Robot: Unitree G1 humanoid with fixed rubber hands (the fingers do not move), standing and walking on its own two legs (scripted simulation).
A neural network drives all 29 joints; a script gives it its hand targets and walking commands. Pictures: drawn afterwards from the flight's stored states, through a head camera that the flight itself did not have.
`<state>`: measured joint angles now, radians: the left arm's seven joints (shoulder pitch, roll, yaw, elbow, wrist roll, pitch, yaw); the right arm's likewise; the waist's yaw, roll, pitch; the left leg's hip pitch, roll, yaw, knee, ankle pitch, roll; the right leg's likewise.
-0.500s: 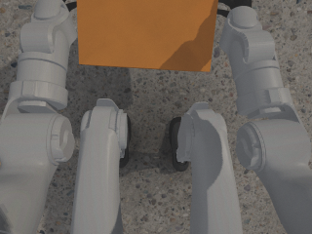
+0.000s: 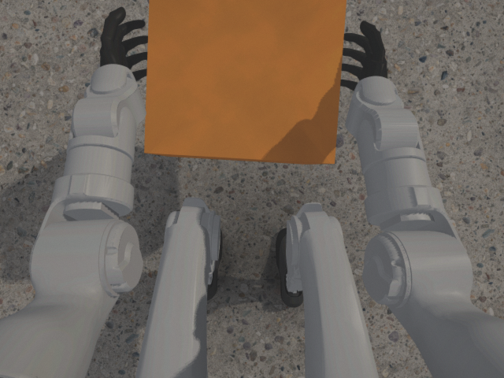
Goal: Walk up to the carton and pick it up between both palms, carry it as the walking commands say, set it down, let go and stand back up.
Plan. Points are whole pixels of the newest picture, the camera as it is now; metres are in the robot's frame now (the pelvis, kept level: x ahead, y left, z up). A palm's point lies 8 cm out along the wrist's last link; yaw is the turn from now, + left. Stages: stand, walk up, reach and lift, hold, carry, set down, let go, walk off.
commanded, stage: reach and lift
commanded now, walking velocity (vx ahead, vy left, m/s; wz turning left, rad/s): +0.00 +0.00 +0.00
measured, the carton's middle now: (243, 81) +0.53 +0.04 -0.16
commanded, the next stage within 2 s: none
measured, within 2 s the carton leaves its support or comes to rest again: neither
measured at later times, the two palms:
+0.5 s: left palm (67, 47) +0.49 +0.21 +0.02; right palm (401, 55) +0.50 -0.13 +0.02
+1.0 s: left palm out of the picture +0.46 +0.21 +0.10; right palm (455, 32) +0.47 -0.13 +0.11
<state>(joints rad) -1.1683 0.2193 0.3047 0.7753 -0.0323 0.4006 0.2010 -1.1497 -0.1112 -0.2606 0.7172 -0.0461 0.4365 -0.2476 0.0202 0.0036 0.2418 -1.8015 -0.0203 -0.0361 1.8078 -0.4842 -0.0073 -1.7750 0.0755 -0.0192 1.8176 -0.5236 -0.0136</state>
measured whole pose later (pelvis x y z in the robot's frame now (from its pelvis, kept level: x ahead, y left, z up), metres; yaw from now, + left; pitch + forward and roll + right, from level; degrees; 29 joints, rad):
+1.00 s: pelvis +0.05 +0.00 +0.13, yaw +1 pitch +29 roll -1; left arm -0.80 0.08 0.39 0.81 0.09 0.38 0.14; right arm -0.77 0.04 -0.32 0.74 -0.20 0.41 -0.18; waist 0.02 -0.01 -0.21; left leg -1.43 -0.02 -0.05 1.36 -0.44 -0.01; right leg -1.40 0.07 0.00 1.36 -0.47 -0.01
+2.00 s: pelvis +0.09 +0.01 +0.24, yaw +2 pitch +12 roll -1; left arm -0.56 0.02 0.35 0.79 0.12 0.48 0.14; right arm -0.51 0.08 -0.34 0.74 -0.28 0.50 -0.09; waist 0.02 0.01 -0.22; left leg -0.71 -0.02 -0.07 0.81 -0.31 0.00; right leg -0.66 0.05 0.01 0.79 -0.34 -0.01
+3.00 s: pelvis +0.11 +0.01 +0.28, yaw +3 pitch -2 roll -1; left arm -0.48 0.00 0.27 0.64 0.13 0.69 0.15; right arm -0.45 0.09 -0.34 0.61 -0.31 0.71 0.00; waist 0.02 0.00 -0.13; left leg -0.26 -0.03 -0.07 0.53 -0.23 0.00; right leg -0.21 0.04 0.01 0.49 -0.24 -0.01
